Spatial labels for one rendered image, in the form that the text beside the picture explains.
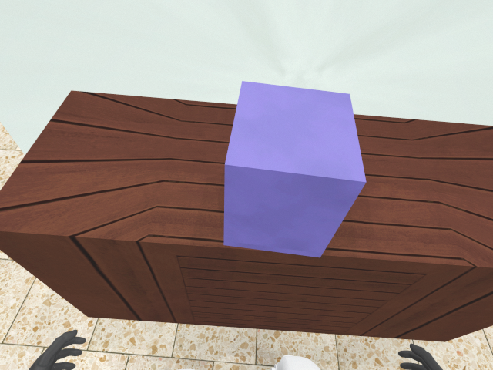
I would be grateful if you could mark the right robot hand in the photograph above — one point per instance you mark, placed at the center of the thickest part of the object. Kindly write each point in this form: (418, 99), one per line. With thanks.
(420, 355)

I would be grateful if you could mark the carton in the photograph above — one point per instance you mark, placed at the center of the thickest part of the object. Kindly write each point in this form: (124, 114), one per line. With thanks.
(293, 169)

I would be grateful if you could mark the left robot hand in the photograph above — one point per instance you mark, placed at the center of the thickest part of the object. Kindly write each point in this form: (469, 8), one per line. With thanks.
(46, 361)

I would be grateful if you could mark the pedestal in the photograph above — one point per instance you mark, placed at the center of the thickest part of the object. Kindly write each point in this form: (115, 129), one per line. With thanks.
(118, 207)

